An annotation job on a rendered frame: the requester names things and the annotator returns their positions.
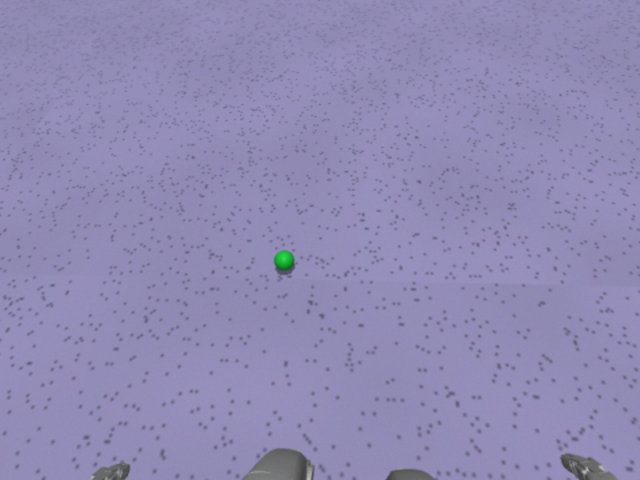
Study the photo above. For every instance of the left robot hand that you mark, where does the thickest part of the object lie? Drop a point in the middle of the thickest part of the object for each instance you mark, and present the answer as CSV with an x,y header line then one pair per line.
x,y
115,472

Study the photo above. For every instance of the ball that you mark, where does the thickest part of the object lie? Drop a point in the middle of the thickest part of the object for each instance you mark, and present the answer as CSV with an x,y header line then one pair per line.
x,y
284,260

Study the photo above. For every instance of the right robot hand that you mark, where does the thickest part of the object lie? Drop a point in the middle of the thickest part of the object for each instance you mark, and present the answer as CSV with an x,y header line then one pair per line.
x,y
585,469

